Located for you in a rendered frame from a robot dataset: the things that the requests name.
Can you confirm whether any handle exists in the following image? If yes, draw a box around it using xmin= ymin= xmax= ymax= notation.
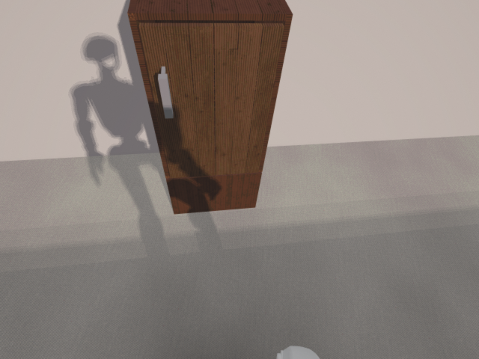
xmin=158 ymin=67 xmax=174 ymax=119

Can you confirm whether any cupboard door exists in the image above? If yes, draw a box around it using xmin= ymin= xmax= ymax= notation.
xmin=138 ymin=23 xmax=284 ymax=178

